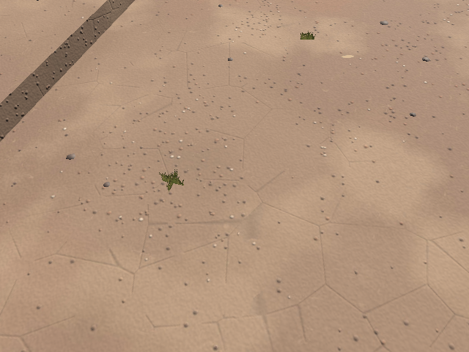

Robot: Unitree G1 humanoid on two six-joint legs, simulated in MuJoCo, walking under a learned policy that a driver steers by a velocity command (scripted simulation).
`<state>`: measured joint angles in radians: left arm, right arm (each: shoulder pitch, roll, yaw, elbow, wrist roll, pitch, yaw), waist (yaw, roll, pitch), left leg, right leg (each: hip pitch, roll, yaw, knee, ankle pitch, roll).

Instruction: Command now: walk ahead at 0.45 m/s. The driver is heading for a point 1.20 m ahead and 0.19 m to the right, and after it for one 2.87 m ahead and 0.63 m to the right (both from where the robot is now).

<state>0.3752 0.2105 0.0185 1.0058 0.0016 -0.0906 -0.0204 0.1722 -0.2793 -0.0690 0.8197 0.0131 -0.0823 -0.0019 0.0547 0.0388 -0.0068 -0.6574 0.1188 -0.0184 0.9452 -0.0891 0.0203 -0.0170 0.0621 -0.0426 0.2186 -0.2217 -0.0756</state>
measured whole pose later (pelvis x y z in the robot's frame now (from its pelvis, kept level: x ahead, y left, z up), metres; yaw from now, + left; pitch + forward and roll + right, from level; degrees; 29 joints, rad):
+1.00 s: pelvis +0.57 -0.04 -0.01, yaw -15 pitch +2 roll +0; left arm 0.27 0.26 0.07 0.77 -0.01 -0.06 -0.03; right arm 0.17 -0.29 -0.05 0.82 0.00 -0.12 0.00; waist 0.02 0.02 0.04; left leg -0.55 0.09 -0.05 1.13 -0.31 0.01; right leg -0.30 0.10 0.02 0.42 -0.15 -0.10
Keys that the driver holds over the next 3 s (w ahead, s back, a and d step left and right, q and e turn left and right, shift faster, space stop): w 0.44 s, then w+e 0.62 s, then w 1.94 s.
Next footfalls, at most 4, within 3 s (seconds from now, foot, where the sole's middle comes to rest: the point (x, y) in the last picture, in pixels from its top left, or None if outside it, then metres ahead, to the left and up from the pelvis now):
0.26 left None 0.34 0.14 -0.78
0.82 right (309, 317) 0.63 -0.12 -0.79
1.32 left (273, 222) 0.97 -0.02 -0.79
1.86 right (363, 183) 1.15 -0.35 -0.78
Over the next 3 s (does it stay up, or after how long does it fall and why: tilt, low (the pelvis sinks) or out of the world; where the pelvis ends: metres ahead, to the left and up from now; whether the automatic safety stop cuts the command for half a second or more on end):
stays up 1.61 -0.43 -0.02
